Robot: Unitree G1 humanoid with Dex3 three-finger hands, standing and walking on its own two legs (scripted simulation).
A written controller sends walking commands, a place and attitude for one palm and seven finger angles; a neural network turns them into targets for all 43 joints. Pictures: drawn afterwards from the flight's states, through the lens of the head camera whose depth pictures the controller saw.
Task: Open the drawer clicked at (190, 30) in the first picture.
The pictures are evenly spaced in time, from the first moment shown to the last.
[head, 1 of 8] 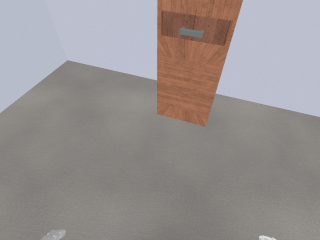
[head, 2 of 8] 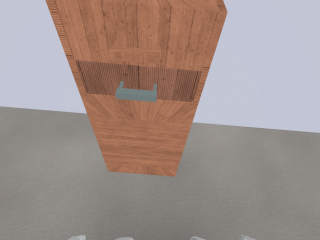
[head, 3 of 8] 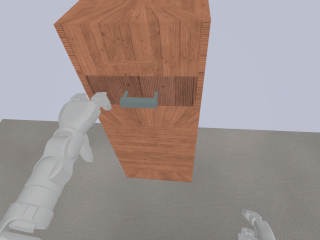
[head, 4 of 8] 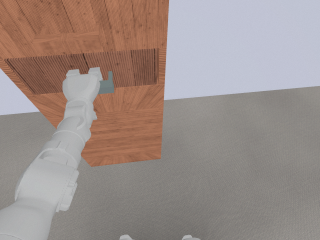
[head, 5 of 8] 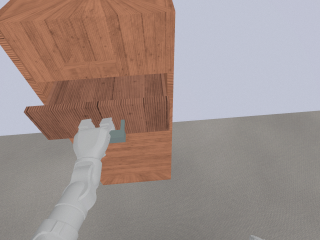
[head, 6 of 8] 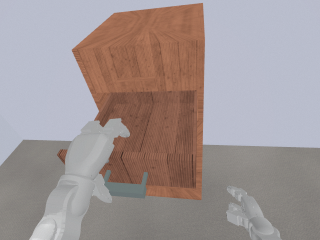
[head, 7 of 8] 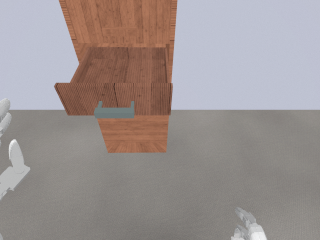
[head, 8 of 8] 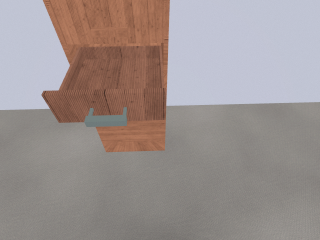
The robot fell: no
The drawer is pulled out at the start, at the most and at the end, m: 0.00 0.30 0.30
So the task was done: yes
